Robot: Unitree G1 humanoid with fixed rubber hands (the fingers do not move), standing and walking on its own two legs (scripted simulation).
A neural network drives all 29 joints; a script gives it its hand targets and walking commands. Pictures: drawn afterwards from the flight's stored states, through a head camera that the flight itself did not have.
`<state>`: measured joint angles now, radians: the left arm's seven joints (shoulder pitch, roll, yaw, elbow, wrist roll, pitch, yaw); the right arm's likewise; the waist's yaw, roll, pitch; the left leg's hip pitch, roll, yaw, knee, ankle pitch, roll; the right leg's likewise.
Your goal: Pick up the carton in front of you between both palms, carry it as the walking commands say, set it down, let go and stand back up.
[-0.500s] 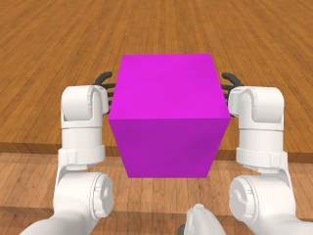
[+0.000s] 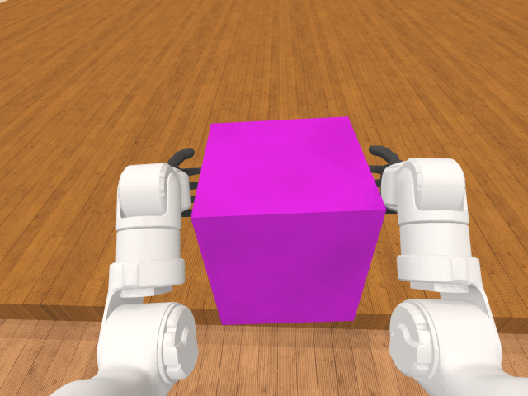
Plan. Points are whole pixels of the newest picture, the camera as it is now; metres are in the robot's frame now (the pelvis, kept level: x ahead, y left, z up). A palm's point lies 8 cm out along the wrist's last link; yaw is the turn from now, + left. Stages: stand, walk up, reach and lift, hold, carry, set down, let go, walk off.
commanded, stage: carry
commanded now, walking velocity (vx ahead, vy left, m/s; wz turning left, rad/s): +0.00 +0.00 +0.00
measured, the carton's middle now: (283, 223) +0.37 -0.01 +0.10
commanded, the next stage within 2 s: none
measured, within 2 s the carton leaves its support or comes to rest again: neither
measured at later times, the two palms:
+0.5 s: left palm (179, 203) +0.37 +0.15 +0.14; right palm (380, 202) +0.37 -0.15 +0.14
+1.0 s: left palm (181, 199) +0.38 +0.15 +0.14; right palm (379, 197) +0.38 -0.15 +0.14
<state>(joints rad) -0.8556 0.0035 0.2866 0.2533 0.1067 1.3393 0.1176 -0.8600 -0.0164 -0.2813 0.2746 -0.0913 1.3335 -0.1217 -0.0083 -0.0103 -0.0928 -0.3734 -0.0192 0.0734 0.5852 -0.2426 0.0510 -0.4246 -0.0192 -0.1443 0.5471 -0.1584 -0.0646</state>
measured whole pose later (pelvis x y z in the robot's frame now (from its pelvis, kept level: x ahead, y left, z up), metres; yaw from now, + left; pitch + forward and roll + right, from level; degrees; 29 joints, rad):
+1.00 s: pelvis +0.04 +0.00 +0.01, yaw +0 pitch +2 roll +0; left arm -0.67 0.00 0.20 0.24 0.07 1.23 0.11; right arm -0.69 -0.01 -0.18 0.26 -0.07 1.23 -0.11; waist 0.00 0.01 -0.11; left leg -0.29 -0.02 0.08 0.54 -0.28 0.05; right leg -0.36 -0.02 -0.14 0.53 -0.21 -0.06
